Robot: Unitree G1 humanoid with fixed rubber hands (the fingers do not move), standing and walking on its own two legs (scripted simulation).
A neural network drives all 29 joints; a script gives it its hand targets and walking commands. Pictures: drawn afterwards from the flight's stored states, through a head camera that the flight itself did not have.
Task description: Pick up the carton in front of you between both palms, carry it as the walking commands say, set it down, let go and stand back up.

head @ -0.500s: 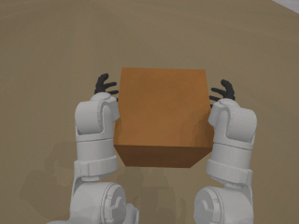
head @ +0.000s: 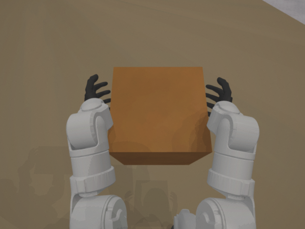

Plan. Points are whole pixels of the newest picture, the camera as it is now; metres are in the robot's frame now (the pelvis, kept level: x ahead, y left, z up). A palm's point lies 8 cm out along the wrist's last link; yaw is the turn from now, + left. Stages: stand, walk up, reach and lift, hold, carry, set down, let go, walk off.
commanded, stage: carry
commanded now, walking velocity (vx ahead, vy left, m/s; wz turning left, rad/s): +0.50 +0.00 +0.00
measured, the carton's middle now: (157, 123) +0.39 -0.01 +0.05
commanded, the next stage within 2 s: none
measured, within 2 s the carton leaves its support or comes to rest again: neither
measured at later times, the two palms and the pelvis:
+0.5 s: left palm (112, 56) +0.63 +0.13 +0.11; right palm (195, 59) +0.64 -0.15 +0.10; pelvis +0.31 -0.02 +0.02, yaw +2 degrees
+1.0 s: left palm (105, 30) +0.80 +0.18 +0.11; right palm (178, 31) +0.80 -0.10 +0.11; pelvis +0.53 +0.04 +0.00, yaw +1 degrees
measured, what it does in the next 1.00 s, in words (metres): walks ahead: right foot, then left foot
